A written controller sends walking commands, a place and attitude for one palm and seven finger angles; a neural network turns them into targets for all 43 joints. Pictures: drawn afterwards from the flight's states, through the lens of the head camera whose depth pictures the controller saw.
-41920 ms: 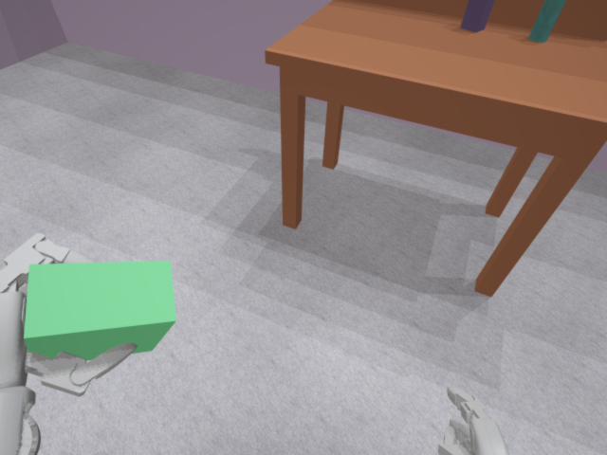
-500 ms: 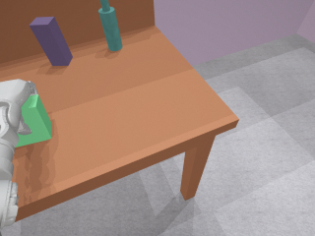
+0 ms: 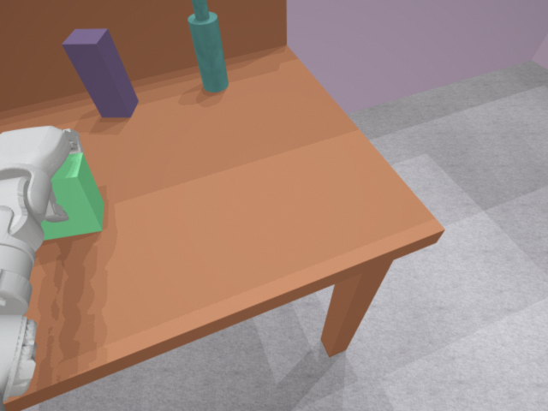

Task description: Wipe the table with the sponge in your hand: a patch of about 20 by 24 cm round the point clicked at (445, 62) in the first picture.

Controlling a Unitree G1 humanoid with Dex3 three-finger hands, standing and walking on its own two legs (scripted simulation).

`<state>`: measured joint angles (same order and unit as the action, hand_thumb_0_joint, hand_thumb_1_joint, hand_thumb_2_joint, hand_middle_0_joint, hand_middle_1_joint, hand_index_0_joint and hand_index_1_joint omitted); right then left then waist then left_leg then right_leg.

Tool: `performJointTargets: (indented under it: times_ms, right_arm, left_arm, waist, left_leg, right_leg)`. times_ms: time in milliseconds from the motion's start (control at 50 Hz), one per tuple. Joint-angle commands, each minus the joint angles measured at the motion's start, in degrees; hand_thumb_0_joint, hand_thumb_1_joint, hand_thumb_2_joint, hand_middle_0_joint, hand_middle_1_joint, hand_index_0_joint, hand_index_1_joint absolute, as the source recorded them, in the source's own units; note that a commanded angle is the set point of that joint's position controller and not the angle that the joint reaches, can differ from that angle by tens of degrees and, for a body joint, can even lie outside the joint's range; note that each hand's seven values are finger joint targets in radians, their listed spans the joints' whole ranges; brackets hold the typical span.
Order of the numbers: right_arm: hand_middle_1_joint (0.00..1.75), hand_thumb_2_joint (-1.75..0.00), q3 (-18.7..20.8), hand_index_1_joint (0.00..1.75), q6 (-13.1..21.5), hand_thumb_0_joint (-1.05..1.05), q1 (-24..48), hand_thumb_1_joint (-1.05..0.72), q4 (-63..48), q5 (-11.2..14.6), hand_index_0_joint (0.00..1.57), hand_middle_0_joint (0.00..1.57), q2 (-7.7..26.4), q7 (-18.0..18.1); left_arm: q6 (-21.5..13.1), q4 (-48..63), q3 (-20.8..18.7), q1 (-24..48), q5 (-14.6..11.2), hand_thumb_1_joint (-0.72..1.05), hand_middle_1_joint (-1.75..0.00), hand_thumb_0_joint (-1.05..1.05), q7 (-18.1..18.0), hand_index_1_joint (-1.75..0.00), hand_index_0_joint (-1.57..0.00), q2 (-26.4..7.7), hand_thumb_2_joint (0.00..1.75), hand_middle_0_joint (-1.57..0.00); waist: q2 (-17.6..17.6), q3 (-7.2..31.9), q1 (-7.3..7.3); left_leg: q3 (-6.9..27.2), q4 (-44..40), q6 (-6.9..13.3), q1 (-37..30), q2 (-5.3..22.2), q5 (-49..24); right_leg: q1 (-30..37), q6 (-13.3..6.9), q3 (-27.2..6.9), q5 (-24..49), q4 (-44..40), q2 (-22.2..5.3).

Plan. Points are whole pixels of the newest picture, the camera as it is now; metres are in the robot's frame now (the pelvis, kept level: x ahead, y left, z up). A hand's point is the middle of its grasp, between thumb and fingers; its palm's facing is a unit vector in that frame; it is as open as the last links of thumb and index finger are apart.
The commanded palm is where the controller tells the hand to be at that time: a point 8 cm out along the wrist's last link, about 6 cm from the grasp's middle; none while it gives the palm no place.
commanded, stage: slide across to the middle lane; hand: left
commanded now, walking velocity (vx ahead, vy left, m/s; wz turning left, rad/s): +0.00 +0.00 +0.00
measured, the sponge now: (52, 207) +0.38 +0.38 +0.07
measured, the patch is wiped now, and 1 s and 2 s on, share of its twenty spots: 0.35 0.55 0.55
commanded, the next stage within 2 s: wipe back along the middle lane in 0.40 s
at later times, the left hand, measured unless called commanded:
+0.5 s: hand (100, 163) +0.43 +0.29 +0.12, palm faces -0.04 -0.01 -1.00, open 10.4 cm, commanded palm +0.41 +0.28 +0.17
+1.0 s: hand (108, 187) +0.39 +0.27 +0.12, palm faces -0.01 -0.03 -1.00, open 10.4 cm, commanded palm +0.36 +0.26 +0.15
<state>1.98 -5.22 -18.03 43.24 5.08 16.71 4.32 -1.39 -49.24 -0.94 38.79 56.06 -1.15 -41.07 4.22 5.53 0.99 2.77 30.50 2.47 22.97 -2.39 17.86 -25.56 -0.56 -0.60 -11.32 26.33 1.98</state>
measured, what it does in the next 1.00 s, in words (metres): stands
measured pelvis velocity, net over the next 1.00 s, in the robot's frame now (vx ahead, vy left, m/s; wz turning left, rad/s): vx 0.01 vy -0.01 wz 0.01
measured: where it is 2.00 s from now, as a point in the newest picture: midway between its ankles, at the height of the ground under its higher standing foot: outside the picture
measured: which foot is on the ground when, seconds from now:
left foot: down 0.00-1.00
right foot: down 0.00-1.00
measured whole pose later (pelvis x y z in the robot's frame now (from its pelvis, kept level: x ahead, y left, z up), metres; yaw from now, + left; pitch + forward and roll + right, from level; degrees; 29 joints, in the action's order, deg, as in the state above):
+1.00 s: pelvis +0.01 -0.01 +0.01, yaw +1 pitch +5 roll -1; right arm -1.0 -6.5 -8.1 39.5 4.7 16.7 2.5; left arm 21.8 -28.9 7.1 30.0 55.2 0.2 -26.8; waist 4.7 4.6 2.2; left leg 3.4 25.6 1.6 12.9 -2.2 17.3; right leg -16.9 -1.6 0.0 -12.7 24.9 2.0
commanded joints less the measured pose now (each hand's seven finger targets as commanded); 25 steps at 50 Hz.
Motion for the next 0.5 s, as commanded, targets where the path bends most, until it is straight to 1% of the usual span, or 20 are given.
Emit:
performJointTargets:
  times_ms: [0, 20, 60, 100, 120, 140, 160, 180, 200, 220, 240, 260, 300, 340, 360, 380, 420, 440, 460, 480]
  right_arm:
    - [0.3, -0.9, 2.02, 0.3, 2.68, 0.0, 2.92, -0.9, -5.82, -0.15, 0.2, 0.2, 7.91, 0.16]
    - [0.3, -0.9, 1.85, 0.3, 2.68, 0.0, 3.24, -0.9, -5.56, -0.22, 0.2, 0.2, 8.01, 0.05]
    - [0.3, -0.9, 1.42, 0.3, 2.7, 0.0, 5.03, -0.9, -5.73, -0.14, 0.2, 0.2, 7.89, 0.01]
    - [0.3, -0.9, 1.36, 0.3, 2.76, 0.0, 5.06, -0.9, -5.49, -0.38, 0.2, 0.2, 7.67, -0.13]
    - [0.3, -0.9, 1.29, 0.3, 2.84, 0.0, 5.17, -0.9, -5.6, -0.51, 0.2, 0.2, 7.57, -0.2]
    - [0.3, -0.9, 1.18, 0.3, 2.69, 0.0, 5.36, -0.9, -5.59, -0.57, 0.2, 0.2, 7.58, -0.27]
    - [0.3, -0.9, 0.82, 0.3, 2.82, 0.0, 6.46, -0.9, -6.26, -0.5, 0.2, 0.2, 7.4, -0.06]
    - [0.3, -0.9, 1.05, 0.3, 2.75, 0.0, 5.86, -0.9, -6.01, -0.79, 0.2, 0.2, 7.32, -0.09]
    - [0.3, -0.9, 0.86, 0.3, 2.71, 0.0, 6.43, -0.9, -6.59, -0.72, 0.2, 0.2, 7.1, -0.24]
    - [0.3, -0.9, 0.87, 0.3, 2.63, 0.0, 6.68, -0.9, -6.81, -0.8, 0.2, 0.2, 7.09, -0.26]
    - [0.3, -0.9, 0.71, 0.3, 2.55, 0.0, 7.27, -0.9, -7.07, -0.81, 0.2, 0.2, 7.02, -0.31]
    - [0.3, -0.9, 0.5, 0.3, 2.62, 0.0, 7.7, -0.9, -7.4, -0.87, 0.2, 0.2, 6.99, -0.26]
    - [0.3, -0.9, 0.36, 0.3, 2.17, 0.0, 8.26, -0.9, -7.69, -0.98, 0.2, 0.2, 6.75, -0.54]
    - [0.3, -0.9, 0.12, 0.3, 1.87, 0.0, 8.79, -0.9, -7.66, -1.07, 0.2, 0.2, 6.7, -0.81]
    - [0.3, -0.9, -0.02, 0.3, 1.95, 0.0, 9.27, -0.9, -7.87, -1.15, 0.2, 0.2, 6.87, -0.81]
    - [0.3, -0.9, -0.06, 0.3, 1.75, 0.0, 9.14, -0.9, -8.0, -1.36, 0.2, 0.2, 6.69, -1.07]
    - [0.3, -0.9, 0.06, 0.3, 1.46, 0.0, 9.51, -0.9, -8.26, -1.58, 0.2, 0.2, 6.57, -1.46]
    - [0.3, -0.9, 0.03, 0.3, 1.21, 0.0, 9.69, -0.9, -8.13, -1.67, 0.2, 0.2, 6.7, -1.49]
    - [0.3, -0.9, -0.27, 0.3, 1.12, 0.0, 10.38, -0.9, -8.36, -1.64, 0.2, 0.2, 6.92, -1.44]
    - [0.3, -0.9, -0.3, 0.3, 0.98, 0.0, 10.12, -0.9, -8.26, -1.72, 0.2, 0.2, 6.86, -1.42]
  left_arm:
    - [1.53, 11.04, 0.07, 19.26, -3.12, 0.1, -1.6, 0.0, -2.37, -1.6, -1.2, -5.08, 1.3, -1.2]
    - [2.87, 11.04, 0.75, 20.01, -2.7, 0.1, -1.6, 0.0, -2.35, -1.6, -1.2, -4.78, 1.3, -1.2]
    - [5.07, 13.17, 1.1, 23.09, -1.8, 0.1, -1.6, 0.0, -2.09, -1.6, -1.2, -5.36, 1.3, -1.2]
    - [7.13, 13.63, 3.35, 25.97, -0.68, 0.1, -1.6, 0.0, -1.64, -1.6, -1.2, -3.85, 1.3, -1.2]
    - [7.85, 13.89, 4.57, 25.99, -0.6, 0.1, -1.6, 0.0, -1.29, -1.6, -1.2, -2.28, 1.3, -1.2]
    - [8.58, 12.9, 3.65, 24.14, -0.39, 0.1, -1.6, 0.0, -0.94, -1.6, -1.2, -2.93, 1.3, -1.2]
    - [8.61, 15.17, 5.07, 25.68, -0.97, 0.1, -1.6, 0.0, -0.2, -1.6, -1.2, -1.22, 1.3, -1.2]
    - [9.03, 14.46, 5.32, 24.93, -0.88, 0.1, -1.6, 0.0, 0.14, -1.6, -1.2, -0.48, 1.3, -1.2]
    - [9.37, 15.63, 7.14, 25.03, -1.3, 0.1, -1.6, 0.0, 0.53, -1.6, -1.2, 1.66, 1.3, -1.2]
    - [9.85, 16.25, 6.84, 24.48, -1.66, 0.1, -1.6, 0.0, 0.76, -1.6, -1.2, 1.87, 1.3, -1.2]
    - [10.16, 16.87, 6.97, 24.99, -1.7, 0.1, -1.6, 0.0, 0.97, -1.6, -1.2, 1.83, 1.3, -1.2]
    - [10.4, 17.18, 5.67, 23.92, -1.9, 0.1, -1.6, 0.0, 1.23, -1.6, -1.2, 1.29, 1.3, -1.2]
    - [11.78, 18.23, 7.87, 24.95, -1.68, 0.1, -1.6, 0.0, 1.42, -1.6, -1.2, 3.56, 1.3, -1.2]
    - [13.25, 18.04, 7.83, 26.4, -0.77, 0.1, -1.6, 0.0, 1.22, -1.6, -1.2, 3.27, 1.3, -1.2]
    - [13.73, 18.07, 5.05, 25.34, -0.58, 0.1, -1.6, 0.0, 0.92, -1.6, -1.2, 0.96, 1.3, -1.2]
    - [14.46, 18.21, 7.01, 24.92, -0.07, 0.1, -1.6, 0.0, 0.9, -1.6, -1.2, 3.08, 1.3, -1.2]
    - [15.6, 19.4, 6.74, 24.11, 0.04, 0.1, -1.6, 0.0, 0.51, -1.6, -1.2, 3.49, 1.3, -1.2]
    - [16.24, 18.56, 5.35, 23.56, 0.28, 0.1, -1.6, 0.0, 0.26, -1.6, -1.2, 2.14, 1.3, -1.2]
    - [16.8, 18.27, 3.5, 22.83, 0.1, 0.1, -1.6, 0.0, 0.22, -1.6, -1.2, 0.2, 1.3, -1.2]
    - [17.26, 17.6, 4.43, 22.99, 0.35, 0.1, -1.6, 0.0, 0.22, -1.6, -1.2, 1.0, 1.3, -1.2]
  waist:
    - [-2.28, 13.1, -2.17]
    - [-2.82, 13.08, -2.22]
    - [-0.89, 13.08, -2.01]
    - [-0.59, 13.11, -2.79]
    - [-0.96, 13.43, -2.95]
    - [-1.06, 13.54, -2.42]
    - [0.07, 14.39, -2.43]
    - [-1.57, 15.18, -2.58]
    - [-1.14, 15.39, -2.67]
    - [-2.12, 15.81, -2.54]
    - [-1.53, 15.65, -2.5]
    - [-1.81, 16.22, -1.81]
    - [-2.05, 16.17, -2.11]
    - [-1.98, 15.51, -1.91]
    - [-1.73, 16.31, -0.98]
    - [-0.73, 16.8, -0.97]
    - [-1.18, 18.38, -0.68]
    - [-2.74, 18.5, -0.49]
    - [-2.43, 18.17, 0.07]
    - [-3.97, 18.19, -0.27]
  left_leg:
    - [0.81, -4.4, -0.98, -8.86, 1.96, -21.11]
    - [1.01, -4.8, -1.13, -9.02, 1.87, -21.2]
    - [1.25, -5.67, -1.52, -10.36, 1.78, -22.81]
    - [1.49, -5.51, -1.95, -12.14, 1.86, -23.61]
    - [1.57, -5.35, -2.09, -12.91, 1.88, -24.74]
    - [1.67, -5.38, -2.26, -12.91, 1.74, -25.29]
    - [1.8, -5.34, -2.47, -14.0, 1.77, -27.71]
    - [1.97, -4.7, -2.62, -15.12, 1.94, -29.63]
    - [2.08, -4.6, -2.81, -15.68, 1.97, -30.68]
    - [2.32, -4.51, -2.88, -16.18, 2.15, -31.07]
    - [2.4, -4.4, -3.08, -16.4, 2.12, -31.76]
    - [2.75, -4.48, -3.34, -16.48, 2.31, -34.61]
    - [2.59, -3.98, -3.51, -17.34, 2.36, -36.01]
    - [2.61, -4.24, -3.86, -16.64, 2.32, -35.43]
    - [2.58, -4.35, -4.02, -16.41, 2.5, -37.88]
    - [2.5, -3.86, -4.27, -16.95, 2.39, -40.32]
    - [2.25, -3.3, -4.28, -17.37, 2.49, -42.08]
    - [1.8, -3.36, -4.1, -16.63, 2.39, -40.9]
    - [1.53, -3.99, -4.01, -15.18, 2.2, -39.91]
    - [1.03, -3.91, -3.67, -14.51, 2.02, -38.97]
  right_leg:
    - [9.5, -3.11, 1.06, 11.09, -2.24, -0.45]
    - [9.83, -3.11, 1.21, 11.0, -2.37, -0.45]
    - [10.1, -3.51, 1.27, 11.04, -2.66, -0.57]
    - [9.74, -3.48, 1.69, 10.82, -2.62, -0.48]
    - [9.89, -3.53, 1.82, 11.63, -2.61, -0.52]
    - [10.51, -3.68, 1.83, 11.8, -2.72, -0.44]
    - [10.71, -3.88, 1.72, 13.19, -2.69, -0.53]
    - [10.98, -3.74, 2.09, 14.07, -2.23, -0.47]
    - [10.91, -3.53, 2.17, 14.37, -2.25, -0.63]
    - [11.21, -3.43, 2.36, 14.47, -2.2, -0.64]
    - [11.22, -3.46, 2.32, 14.72, -2.22, -0.72]
    - [11.82, -3.72, 2.34, 15.63, -2.04, -0.65]
    - [11.76, -3.43, 2.59, 16.42, -1.86, -0.79]
    - [11.66, -3.56, 2.74, 15.99, -1.85, -0.8]
    - [12.72, -3.93, 2.49, 17.29, -1.64, -0.76]
    - [12.93, -3.91, 2.74, 18.35, -1.2, -0.8]
    - [13.95, -3.74, 2.69, 20.09, -0.98, -0.9]
    - [14.99, -3.72, 2.58, 20.86, -1.06, -0.92]
    - [16.35, -4.0, 2.28, 21.4, -1.33, -0.97]
    - [17.33, -3.81, 2.5, 22.46, -1.02, -1.06]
